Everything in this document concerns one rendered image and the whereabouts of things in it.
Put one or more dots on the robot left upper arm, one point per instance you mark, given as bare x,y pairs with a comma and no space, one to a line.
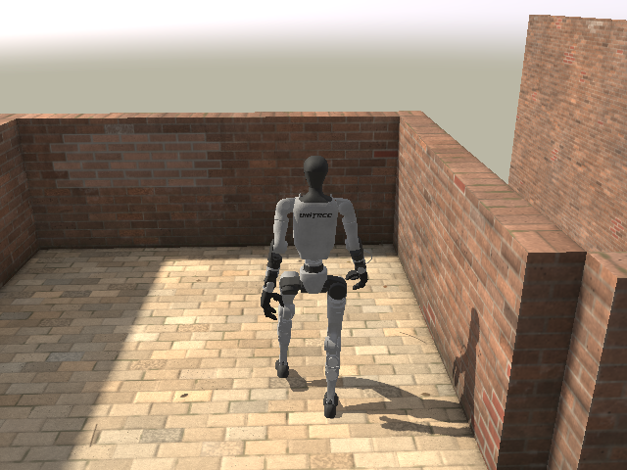
280,225

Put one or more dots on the right robot forearm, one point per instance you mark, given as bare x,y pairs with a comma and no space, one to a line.
358,259

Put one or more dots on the left robot forearm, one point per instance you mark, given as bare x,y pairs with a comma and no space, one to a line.
272,269

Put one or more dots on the robot left foot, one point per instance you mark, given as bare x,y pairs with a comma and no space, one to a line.
282,370

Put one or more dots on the humanoid robot torso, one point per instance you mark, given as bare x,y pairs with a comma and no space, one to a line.
314,230

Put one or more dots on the robot right hand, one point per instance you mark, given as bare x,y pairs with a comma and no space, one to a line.
353,275

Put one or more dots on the robot right upper arm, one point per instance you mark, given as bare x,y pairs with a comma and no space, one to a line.
345,207

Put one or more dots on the robot left hand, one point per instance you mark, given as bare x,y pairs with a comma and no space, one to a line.
265,300

